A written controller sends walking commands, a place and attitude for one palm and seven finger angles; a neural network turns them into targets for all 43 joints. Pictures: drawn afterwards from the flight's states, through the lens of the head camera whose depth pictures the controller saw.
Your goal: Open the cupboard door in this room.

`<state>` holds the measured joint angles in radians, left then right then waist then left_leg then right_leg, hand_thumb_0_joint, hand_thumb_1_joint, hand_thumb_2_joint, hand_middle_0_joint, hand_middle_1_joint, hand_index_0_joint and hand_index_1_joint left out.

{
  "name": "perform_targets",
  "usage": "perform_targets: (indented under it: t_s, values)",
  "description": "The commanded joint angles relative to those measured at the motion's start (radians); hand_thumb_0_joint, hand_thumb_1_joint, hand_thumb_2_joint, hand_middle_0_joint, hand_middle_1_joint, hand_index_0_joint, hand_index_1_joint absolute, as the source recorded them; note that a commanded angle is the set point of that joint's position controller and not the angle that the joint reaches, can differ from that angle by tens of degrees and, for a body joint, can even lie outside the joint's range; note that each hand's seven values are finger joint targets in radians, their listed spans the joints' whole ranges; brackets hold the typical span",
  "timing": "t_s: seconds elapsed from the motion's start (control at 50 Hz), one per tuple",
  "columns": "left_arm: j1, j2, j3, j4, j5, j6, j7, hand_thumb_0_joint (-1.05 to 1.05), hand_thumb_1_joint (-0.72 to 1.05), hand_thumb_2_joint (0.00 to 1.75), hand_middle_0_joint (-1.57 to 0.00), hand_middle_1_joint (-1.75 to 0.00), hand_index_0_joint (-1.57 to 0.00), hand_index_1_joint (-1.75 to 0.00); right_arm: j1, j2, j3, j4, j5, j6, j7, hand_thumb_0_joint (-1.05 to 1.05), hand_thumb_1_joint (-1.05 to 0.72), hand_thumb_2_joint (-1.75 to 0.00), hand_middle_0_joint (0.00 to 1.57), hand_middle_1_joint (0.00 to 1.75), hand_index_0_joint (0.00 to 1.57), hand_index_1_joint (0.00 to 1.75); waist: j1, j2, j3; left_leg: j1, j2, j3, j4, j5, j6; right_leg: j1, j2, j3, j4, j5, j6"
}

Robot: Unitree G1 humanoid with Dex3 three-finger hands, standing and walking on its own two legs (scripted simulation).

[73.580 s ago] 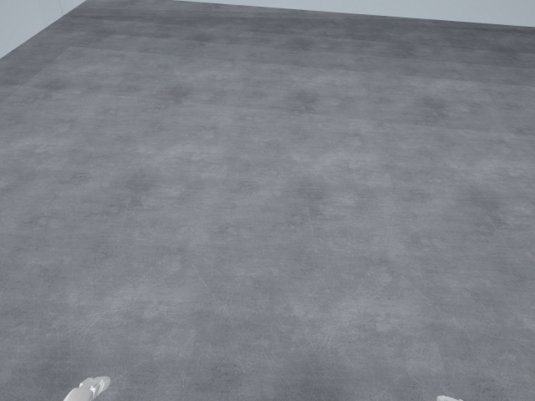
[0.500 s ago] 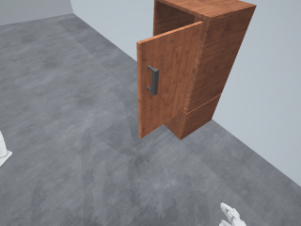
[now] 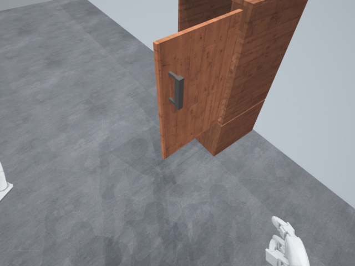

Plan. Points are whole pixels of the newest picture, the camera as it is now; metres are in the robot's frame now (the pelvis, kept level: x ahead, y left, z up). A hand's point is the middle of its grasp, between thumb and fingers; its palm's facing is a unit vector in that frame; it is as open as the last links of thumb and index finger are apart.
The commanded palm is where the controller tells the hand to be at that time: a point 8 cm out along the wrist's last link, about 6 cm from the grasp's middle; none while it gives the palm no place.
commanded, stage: stop stepping back and stand still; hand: left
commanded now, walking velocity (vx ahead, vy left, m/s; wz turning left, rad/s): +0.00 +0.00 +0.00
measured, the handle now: (175, 90) +0.65 +0.05 +0.00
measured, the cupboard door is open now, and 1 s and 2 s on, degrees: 94 94 94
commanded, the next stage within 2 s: let the arm hang, fingers relaxed in 0.18 s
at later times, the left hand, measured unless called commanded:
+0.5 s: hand out of the picture +0.13 +0.24 -0.11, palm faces -0.01 -0.94 -0.35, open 7.4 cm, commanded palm none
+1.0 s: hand out of the picture -0.05 +0.21 -0.16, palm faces +0.04 -0.97 -0.24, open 7.4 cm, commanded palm none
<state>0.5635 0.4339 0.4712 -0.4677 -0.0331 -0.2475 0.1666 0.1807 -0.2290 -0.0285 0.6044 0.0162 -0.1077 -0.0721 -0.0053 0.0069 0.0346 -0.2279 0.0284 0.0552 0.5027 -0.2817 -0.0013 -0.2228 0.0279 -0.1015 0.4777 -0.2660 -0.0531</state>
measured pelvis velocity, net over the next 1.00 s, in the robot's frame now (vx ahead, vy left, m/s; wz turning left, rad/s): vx -0.02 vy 0.02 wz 0.01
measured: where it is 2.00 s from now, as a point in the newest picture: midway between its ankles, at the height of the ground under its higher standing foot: outside the picture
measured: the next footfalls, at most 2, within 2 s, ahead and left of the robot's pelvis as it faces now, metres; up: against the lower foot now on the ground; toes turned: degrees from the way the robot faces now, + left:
none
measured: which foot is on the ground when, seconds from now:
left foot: down 0.00-1.00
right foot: down 0.00-1.00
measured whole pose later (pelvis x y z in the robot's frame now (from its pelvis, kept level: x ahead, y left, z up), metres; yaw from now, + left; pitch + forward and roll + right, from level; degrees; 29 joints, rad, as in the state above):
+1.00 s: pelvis -0.02 +0.02 +0.01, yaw +1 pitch -1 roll +0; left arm 0.31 0.17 0.01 1.14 0.01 0.01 0.03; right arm 0.29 -0.14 0.02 1.13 -0.02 0.01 -0.02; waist 0.00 0.04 0.05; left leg -0.18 -0.02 0.06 0.40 -0.20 0.04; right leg -0.19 -0.02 -0.10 0.41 -0.20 -0.02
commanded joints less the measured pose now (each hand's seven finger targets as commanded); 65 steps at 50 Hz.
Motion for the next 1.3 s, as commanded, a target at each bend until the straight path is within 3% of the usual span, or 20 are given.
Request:
perform_targets:
  t_s: [0.0,0.08,0.1,0.2,0.24,0.26,0.28,0.3,0.32,0.36,0.4,0.44,0.48,0.54,0.62,0.68,0.7,0.78,0.86,1.28]
  values:
    - [0.014,0.126,0.053,-0.131,-0.011,-0.017,0.005,0.0,0.9,0.9,-0.2,-0.3,-0.2,-0.3,-0.038,-0.104,-0.025,-0.127,0.003,-0.034,0.003,0.0,-0.9,-0.9,0.2,0.3,0.2,0.3,-0.008,0.025,-0.154,-0.013,0.079,-0.069,-0.033,0.375,0.012,0.161,-0.117,0.164,-0.036,0.477,0.038]
    - [-0.017,0.157,0.064,-0.211,-0.015,-0.007,0.011,0.0,0.9,0.9,-0.2,-0.3,-0.2,-0.3,-0.051,-0.097,-0.017,-0.149,0.0,-0.025,0.0,0.0,-0.9,-0.9,0.2,0.3,0.2,0.3,-0.003,-0.021,-0.204,0.006,0.055,-0.056,-0.023,0.339,0.011,0.187,-0.137,0.169,-0.037,0.512,0.034]
    - [-0.029,0.194,0.094,-0.252,-0.016,-0.006,0.015,0.0,0.9,0.9,-0.2,-0.3,-0.2,-0.3,-0.062,-0.101,-0.017,-0.153,-0.002,-0.026,-0.003,0.0,-0.9,-0.9,0.2,0.3,0.2,0.3,0.0,0.001,-0.209,0.017,0.052,-0.057,-0.024,0.343,0.008,0.185,-0.14,0.172,-0.036,0.517,0.031]
    - [0.005,0.198,0.121,-0.266,-0.021,-0.003,0.024,0.0,0.9,0.9,-0.2,-0.3,-0.2,-0.3,-0.069,-0.092,-0.008,-0.162,-0.007,-0.017,-0.008,0.0,-0.9,-0.9,0.2,0.3,0.2,0.3,0.006,0.082,-0.192,0.029,0.062,-0.073,-0.062,0.38,0.011,0.169,-0.111,0.149,-0.042,0.436,0.035]
    - [0.025,0.167,0.104,-0.221,-0.024,0.0,0.023,0.0,0.9,0.9,-0.2,-0.3,-0.2,-0.3,-0.059,-0.084,-0.004,-0.158,-0.005,-0.01,-0.006,0.0,-0.9,-0.9,0.2,0.3,0.2,0.3,0.002,0.068,-0.179,0.008,0.067,-0.078,-0.074,0.372,0.011,0.18,-0.102,0.142,-0.047,0.415,0.037]
    - [-0.089,-0.02,-0.382,0.554,0.064,0.146,-0.125,0.0,0.9,0.9,-0.2,-0.3,-0.2,-0.3,-0.135,-0.256,-0.05,0.056,0.006,-0.058,0.084,0.0,-0.9,-0.9,0.2,0.3,0.2,0.3,-0.037,0.035,-0.07,-0.054,0.076,-0.078,0.084,0.419,0.019,-0.001,-0.179,0.073,0.069,0.464,0.019]
    - [-0.09,-0.032,-0.348,0.593,0.063,0.217,-0.151,0.0,0.9,0.9,-0.2,-0.3,-0.2,-0.3,-0.039,-0.23,-0.057,0.076,-0.008,-0.007,0.083,0.0,-0.9,-0.9,0.2,0.3,0.2,0.3,-0.02,0.059,-0.133,0.002,0.081,-0.083,0.047,0.416,0.02,-0.037,-0.169,0.138,0.048,0.382,-0.001]
    - [-0.093,-0.047,-0.356,0.588,0.066,0.234,-0.16,0.0,0.9,0.9,-0.2,-0.3,-0.2,-0.3,-0.015,-0.223,-0.058,0.072,-0.015,0.004,0.078,0.0,-0.9,-0.9,0.2,0.3,0.2,0.3,-0.018,0.044,-0.122,0.006,0.095,-0.086,0.04,0.442,0.026,-0.05,-0.144,0.118,0.053,0.305,0.005]
    - [-0.127,-0.062,-0.361,0.618,0.067,0.237,-0.162,0.0,0.9,0.9,-0.2,-0.3,-0.2,-0.3,-0.004,-0.217,-0.046,0.08,-0.023,0.018,0.075,0.0,-0.9,-0.9,0.2,0.3,0.2,0.3,-0.013,0.047,-0.127,-0.074,0.124,-0.136,-0.001,0.349,0.059,-0.039,-0.129,0.088,0.086,0.175,0.011]
    - [-0.202,-0.047,-0.371,0.721,0.069,0.232,-0.167,0.0,0.9,0.9,-0.2,-0.3,-0.2,-0.3,-0.039,-0.212,-0.02,0.088,-0.035,0.038,0.076,0.0,-0.9,-0.9,0.2,0.3,0.2,0.3,0.01,-0.08,-0.089,-0.166,0.138,-0.195,-0.052,0.307,0.093,0.013,-0.103,0.091,0.094,0.117,0.021]
    - [-0.253,-0.023,-0.383,0.836,0.074,0.225,-0.167,0.0,0.9,0.9,-0.2,-0.3,-0.2,-0.3,-0.05,-0.202,-0.013,0.108,-0.039,0.049,0.075,0.0,-0.9,-0.9,0.2,0.3,0.2,0.3,0.013,-0.226,-0.119,-0.107,0.093,-0.164,-0.019,0.275,0.064,0.029,-0.15,0.145,0.022,0.185,-0.001]
    - [-0.296,-0.026,-0.399,0.959,0.068,0.23,-0.161,0.0,0.9,0.9,-0.2,-0.3,-0.2,-0.3,-0.013,-0.169,-0.002,0.147,-0.042,0.073,0.073,0.0,-0.9,-0.9,0.2,0.3,0.2,0.3,-0.007,-0.27,-0.134,-0.016,0.032,-0.111,0.025,0.222,0.04,-0.011,-0.213,0.189,-0.022,0.23,-0.034]
    - [-0.326,-0.053,-0.422,1.062,0.059,0.242,-0.155,0.0,0.9,0.9,-0.2,-0.3,-0.2,-0.3,0.008,-0.131,0.013,0.196,-0.045,0.091,0.071,0.0,-0.9,-0.9,0.2,0.3,0.2,0.3,-0.015,-0.176,-0.12,0.028,0.027,-0.105,-0.006,0.223,0.032,-0.034,-0.208,0.178,-0.038,0.179,-0.029]
    - [-0.308,-0.076,-0.438,1.201,0.051,0.248,-0.148,0.0,0.9,0.9,-0.2,-0.3,-0.2,-0.3,-0.008,-0.116,0.03,0.257,-0.047,0.097,0.069,0.0,-0.9,-0.9,0.2,0.3,0.2,0.3,0.008,0.091,-0.093,-0.026,0.065,-0.149,-0.115,0.208,0.043,0.049,-0.148,0.145,-0.043,0.073,0.013]
    - [-0.26,-0.116,-0.429,1.353,0.048,0.241,-0.142,0.0,0.9,0.9,-0.2,-0.3,-0.2,-0.3,0.029,-0.077,0.029,0.332,-0.044,0.103,0.056,0.0,-0.9,-0.9,0.2,0.3,0.2,0.3,0.013,0.195,-0.08,-0.038,0.057,-0.139,-0.141,0.119,0.032,0.11,-0.152,0.138,-0.109,0.069,0.001]
    - [-0.257,-0.114,-0.44,1.43,0.042,0.238,-0.144,0.0,0.9,0.9,-0.2,-0.3,-0.2,-0.3,0.07,-0.062,0.031,0.385,-0.041,0.11,0.052,0.0,-0.9,-0.9,0.2,0.3,0.2,0.3,0.009,0.177,-0.06,-0.037,0.056,-0.133,-0.16,0.067,0.027,0.112,-0.154,0.135,-0.138,0.053,-0.004]
    - [-0.262,-0.116,-0.439,1.447,0.043,0.236,-0.143,0.0,0.9,0.9,-0.2,-0.3,-0.2,-0.3,0.086,-0.065,0.027,0.394,-0.039,0.112,0.05,0.0,-0.9,-0.9,0.2,0.3,0.2,0.3,0.007,0.103,-0.038,-0.027,0.061,-0.138,-0.158,0.07,0.027,0.096,-0.15,0.13,-0.152,0.048,-0.003]
    - [-0.257,-0.14,-0.45,1.517,0.042,0.236,-0.142,0.0,0.9,0.9,-0.2,-0.3,-0.2,-0.3,0.143,-0.052,0.027,0.449,-0.037,0.113,0.046,0.0,-0.9,-0.9,0.2,0.3,0.2,0.3,-0.001,-0.008,0.029,-0.018,0.064,-0.131,-0.185,0.045,0.032,0.048,-0.15,0.13,-0.177,0.005,0.001]
    - [-0.24,-0.158,-0.454,1.557,0.041,0.238,-0.138,0.0,0.9,0.9,-0.2,-0.3,-0.2,-0.3,0.175,-0.034,0.03,0.487,-0.039,0.113,0.044,0.0,-0.9,-0.9,0.2,0.3,0.2,0.3,-0.003,-0.055,0.065,-0.011,0.061,-0.121,-0.2,0.023,0.036,0.013,-0.147,0.133,-0.184,-0.034,0.004]
    - [-0.19,-0.218,-0.45,1.608,0.043,0.229,-0.127,0.0,0.9,0.9,-0.2,-0.3,-0.2,-0.3,0.204,0.033,0.034,0.539,-0.036,0.092,0.033,0.0,-0.9,-0.9,0.2,0.3,0.2,0.3,0.005,0.016,0.045,0.007,0.065,-0.11,-0.209,0.14,0.039,0.05,-0.143,0.124,-0.144,0.095,0.014]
